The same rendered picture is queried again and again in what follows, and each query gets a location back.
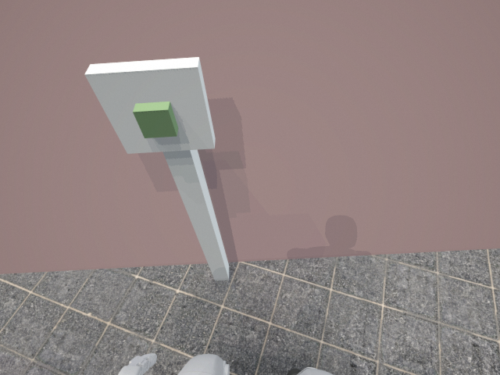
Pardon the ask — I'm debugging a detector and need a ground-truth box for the button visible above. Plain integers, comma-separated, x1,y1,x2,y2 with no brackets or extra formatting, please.
133,102,178,138

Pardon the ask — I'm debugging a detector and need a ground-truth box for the panel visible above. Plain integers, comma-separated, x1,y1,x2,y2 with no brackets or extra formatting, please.
85,57,229,280

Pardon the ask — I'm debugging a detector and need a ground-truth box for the left robot hand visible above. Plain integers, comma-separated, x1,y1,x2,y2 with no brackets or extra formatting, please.
118,353,157,375

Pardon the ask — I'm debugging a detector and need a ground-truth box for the left robot thigh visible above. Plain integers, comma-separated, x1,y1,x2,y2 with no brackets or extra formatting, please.
177,354,230,375

